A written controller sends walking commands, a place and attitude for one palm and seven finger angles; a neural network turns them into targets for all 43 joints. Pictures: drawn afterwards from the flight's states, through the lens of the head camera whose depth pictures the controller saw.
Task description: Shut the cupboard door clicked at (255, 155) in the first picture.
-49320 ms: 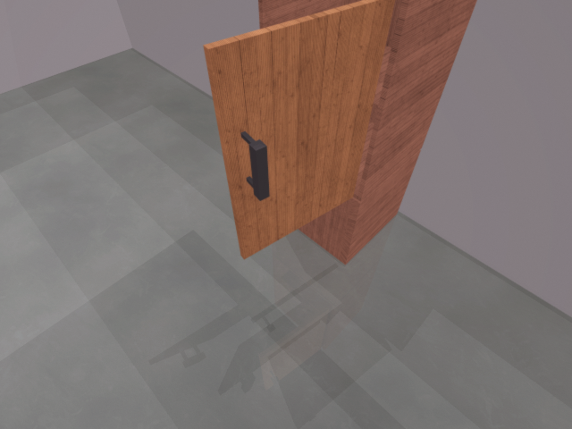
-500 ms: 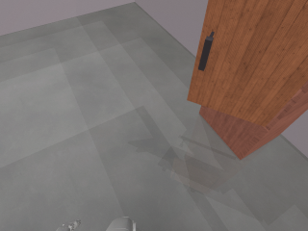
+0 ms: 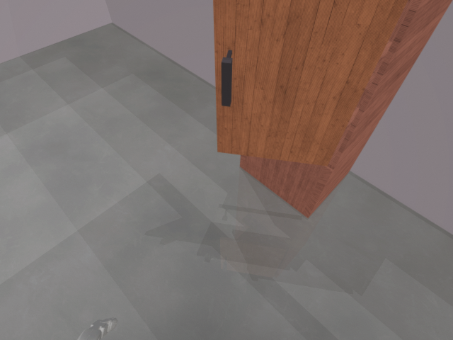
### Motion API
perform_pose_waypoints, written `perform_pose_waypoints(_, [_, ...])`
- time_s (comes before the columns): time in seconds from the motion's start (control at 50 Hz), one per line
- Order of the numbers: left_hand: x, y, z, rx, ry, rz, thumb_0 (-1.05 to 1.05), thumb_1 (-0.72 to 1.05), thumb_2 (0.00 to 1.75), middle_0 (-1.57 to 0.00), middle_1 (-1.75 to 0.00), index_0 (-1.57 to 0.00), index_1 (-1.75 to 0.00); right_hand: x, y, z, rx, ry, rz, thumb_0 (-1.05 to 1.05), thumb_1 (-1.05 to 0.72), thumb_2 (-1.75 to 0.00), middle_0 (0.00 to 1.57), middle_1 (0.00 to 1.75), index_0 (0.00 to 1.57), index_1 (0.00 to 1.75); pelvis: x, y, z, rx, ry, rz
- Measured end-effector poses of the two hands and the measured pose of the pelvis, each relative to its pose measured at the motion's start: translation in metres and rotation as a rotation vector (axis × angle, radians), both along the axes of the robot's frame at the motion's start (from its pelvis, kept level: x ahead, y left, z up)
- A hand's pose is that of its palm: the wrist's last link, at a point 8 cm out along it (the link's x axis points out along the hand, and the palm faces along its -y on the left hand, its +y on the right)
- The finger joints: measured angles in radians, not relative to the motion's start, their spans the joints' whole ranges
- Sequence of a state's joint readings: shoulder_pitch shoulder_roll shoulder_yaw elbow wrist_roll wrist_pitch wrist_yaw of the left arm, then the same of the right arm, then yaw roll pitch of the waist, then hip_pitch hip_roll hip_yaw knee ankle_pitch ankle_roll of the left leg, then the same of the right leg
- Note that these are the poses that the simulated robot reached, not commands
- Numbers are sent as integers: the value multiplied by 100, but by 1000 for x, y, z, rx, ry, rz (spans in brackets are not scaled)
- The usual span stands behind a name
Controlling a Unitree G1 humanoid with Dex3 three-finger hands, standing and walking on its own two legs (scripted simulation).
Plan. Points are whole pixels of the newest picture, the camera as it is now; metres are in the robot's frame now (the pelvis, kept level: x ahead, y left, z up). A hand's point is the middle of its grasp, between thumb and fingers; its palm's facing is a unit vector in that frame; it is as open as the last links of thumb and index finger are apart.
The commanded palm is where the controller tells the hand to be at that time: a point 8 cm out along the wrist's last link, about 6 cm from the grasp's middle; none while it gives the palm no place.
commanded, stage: take the last steps up to it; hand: left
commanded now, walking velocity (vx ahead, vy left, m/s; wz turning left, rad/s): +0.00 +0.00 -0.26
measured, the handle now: (228, 78) +0.75 +0.03 +0.02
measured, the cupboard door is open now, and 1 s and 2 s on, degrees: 35 35 35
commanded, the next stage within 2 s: come to a stop and stand still in 0.82 s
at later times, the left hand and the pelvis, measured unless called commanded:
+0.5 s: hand (136, 338) +0.15 +0.19 -0.16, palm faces -0.13 -0.98 -0.14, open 7.4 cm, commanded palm none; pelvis +0.06 +0.01 +0.02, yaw -7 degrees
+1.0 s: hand (188, 277) +0.27 +0.10 -0.17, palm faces -0.09 -0.98 -0.17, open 7.3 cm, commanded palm none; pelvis +0.22 -0.07 +0.01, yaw -7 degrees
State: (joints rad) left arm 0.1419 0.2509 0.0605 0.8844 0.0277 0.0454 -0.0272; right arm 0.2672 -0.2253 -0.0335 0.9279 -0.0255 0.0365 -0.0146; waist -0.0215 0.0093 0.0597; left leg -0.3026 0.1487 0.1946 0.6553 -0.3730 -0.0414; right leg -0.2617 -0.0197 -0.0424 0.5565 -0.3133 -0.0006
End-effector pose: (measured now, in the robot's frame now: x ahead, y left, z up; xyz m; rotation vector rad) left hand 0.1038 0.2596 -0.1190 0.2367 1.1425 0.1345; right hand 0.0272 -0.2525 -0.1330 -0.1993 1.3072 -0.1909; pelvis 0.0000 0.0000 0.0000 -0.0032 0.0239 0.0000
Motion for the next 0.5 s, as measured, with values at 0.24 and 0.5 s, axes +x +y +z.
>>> perform_pose_waypoints(0.24, [-15, -23, -7, -51, 86, -18, 0, 90, 90, -20, -30, -20, -30, 5, 3, 12, -5, -13, -51, 1, -91, -90, 20, 30, 20, 30, 11, 4, 10, -11, -6, -42])
perform_pose_waypoints(0.5, [43, -23, -10, -108, 142, -87, 1, 91, 90, -19, -30, -19, -30, -27, 31, 33, -13, 87, -153, 0, -90, -90, 21, 30, 20, 30, 64, 6, 22, -30, 7, -123])
